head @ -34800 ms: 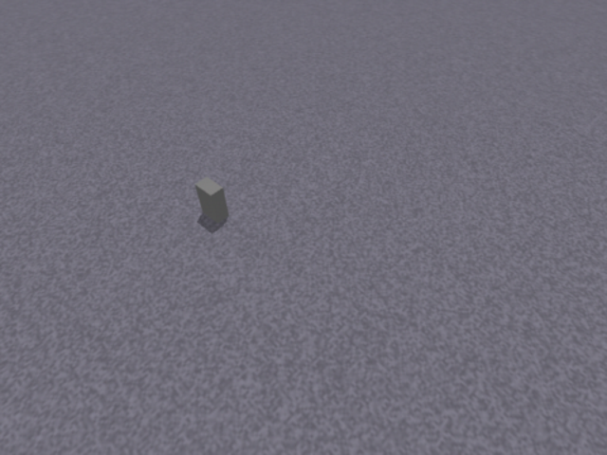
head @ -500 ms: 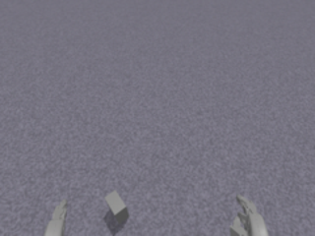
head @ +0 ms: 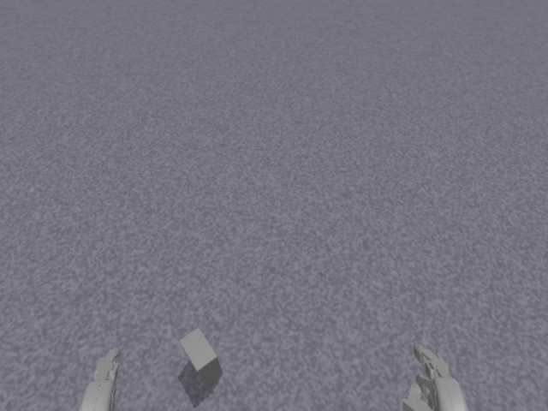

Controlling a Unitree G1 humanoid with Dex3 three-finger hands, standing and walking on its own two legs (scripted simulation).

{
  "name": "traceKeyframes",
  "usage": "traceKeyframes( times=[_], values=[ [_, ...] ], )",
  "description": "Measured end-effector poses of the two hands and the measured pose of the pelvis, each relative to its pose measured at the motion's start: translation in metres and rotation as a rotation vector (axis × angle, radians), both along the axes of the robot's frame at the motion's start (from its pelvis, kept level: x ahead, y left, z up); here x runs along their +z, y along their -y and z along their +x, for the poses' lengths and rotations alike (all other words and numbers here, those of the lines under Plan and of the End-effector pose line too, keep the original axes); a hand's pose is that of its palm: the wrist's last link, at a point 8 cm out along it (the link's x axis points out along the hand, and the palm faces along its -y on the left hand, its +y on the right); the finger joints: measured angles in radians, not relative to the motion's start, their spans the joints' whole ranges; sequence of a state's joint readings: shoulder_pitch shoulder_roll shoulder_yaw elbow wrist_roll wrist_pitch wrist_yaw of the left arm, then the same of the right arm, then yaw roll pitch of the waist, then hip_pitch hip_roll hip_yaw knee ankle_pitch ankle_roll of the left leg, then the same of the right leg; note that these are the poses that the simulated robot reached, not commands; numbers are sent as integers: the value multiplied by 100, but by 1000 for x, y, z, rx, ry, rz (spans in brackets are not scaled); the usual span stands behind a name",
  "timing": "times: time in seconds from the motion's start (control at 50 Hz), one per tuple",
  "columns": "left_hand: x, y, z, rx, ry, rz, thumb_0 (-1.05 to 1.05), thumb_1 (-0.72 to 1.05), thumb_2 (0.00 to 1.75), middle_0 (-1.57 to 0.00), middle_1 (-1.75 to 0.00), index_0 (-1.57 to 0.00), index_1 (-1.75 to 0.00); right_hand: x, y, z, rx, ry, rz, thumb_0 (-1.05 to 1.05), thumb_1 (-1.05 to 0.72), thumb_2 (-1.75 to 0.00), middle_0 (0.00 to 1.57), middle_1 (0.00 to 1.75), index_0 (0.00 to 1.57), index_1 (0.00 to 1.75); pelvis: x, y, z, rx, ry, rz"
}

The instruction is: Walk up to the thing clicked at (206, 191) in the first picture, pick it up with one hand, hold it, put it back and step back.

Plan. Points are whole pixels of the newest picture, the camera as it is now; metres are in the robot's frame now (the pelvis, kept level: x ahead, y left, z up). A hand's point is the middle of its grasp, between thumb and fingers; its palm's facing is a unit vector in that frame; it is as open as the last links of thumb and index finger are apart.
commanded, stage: home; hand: left
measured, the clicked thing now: (202, 357) +0.42 +0.21 -0.64
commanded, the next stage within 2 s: stand in 1.12 s
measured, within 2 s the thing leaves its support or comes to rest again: neither
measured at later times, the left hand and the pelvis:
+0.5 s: hand out of the picture +0.16 +0.18 -0.06, palm faces +0.10 -0.95 -0.28, open 17.3 cm; pelvis +0.00 +0.00 +0.00, yaw +0 degrees
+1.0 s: hand out of the picture +0.16 +0.19 -0.06, palm faces +0.10 -0.95 -0.28, open 17.4 cm; pelvis +0.00 +0.00 +0.00, yaw +0 degrees
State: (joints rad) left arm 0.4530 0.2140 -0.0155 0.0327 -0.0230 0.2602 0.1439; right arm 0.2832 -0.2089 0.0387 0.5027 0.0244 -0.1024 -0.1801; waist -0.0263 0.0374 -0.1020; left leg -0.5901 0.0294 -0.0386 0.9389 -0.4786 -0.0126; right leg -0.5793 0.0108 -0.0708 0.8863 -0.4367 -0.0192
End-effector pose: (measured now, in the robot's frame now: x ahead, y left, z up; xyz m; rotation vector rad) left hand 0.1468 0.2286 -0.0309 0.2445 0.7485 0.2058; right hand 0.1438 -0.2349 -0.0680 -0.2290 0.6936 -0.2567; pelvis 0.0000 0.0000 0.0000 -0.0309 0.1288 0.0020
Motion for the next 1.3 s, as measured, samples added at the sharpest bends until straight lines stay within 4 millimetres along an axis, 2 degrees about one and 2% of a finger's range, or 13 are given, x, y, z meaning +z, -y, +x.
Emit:
traceKeyframes(
  times=[0.5,0.86,1.3],
  values=[
    [0,3,-4,5,2,-10,-1,-51,7,-5,-6,-6,-6,4,1,5,11,26,-6,1,-91,-90,20,30,20,30,1,2,-3,0,8,4],
    [0,-2,-5,3,2,-11,-1,-52,7,-5,-6,-6,-6,3,-3,-1,7,15,-7,1,-91,-90,20,30,20,30,1,-2,-3,-2,9,1],
    [1,-8,-3,3,12,-12,-1,-51,8,-7,-8,-8,-8,5,-9,4,17,25,-10,1,-91,-90,20,30,20,30,2,-7,-2,-1,11,-4]
  ],
)
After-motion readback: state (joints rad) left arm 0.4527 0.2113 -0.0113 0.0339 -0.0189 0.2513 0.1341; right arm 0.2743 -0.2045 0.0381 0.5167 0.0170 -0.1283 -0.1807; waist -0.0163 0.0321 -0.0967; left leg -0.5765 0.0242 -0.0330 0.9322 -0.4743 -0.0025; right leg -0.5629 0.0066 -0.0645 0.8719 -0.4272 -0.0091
